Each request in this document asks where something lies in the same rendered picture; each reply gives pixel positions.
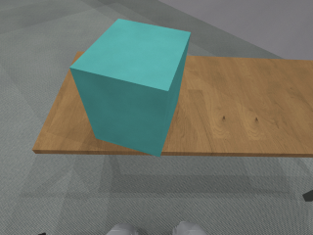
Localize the carton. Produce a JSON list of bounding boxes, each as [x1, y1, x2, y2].
[[69, 19, 191, 157]]

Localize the robot thigh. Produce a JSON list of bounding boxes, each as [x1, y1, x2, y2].
[[172, 221, 208, 235], [106, 222, 139, 235]]

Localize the robot right thigh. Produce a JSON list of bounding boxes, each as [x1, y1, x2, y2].
[[172, 221, 208, 235]]

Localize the table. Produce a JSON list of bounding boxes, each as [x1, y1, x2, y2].
[[32, 51, 313, 202]]

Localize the robot left thigh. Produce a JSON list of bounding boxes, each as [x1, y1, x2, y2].
[[106, 222, 139, 235]]

